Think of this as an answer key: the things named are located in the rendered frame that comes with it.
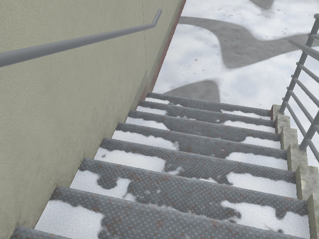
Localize stairs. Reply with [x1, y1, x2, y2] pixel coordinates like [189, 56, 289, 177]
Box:
[10, 92, 310, 239]

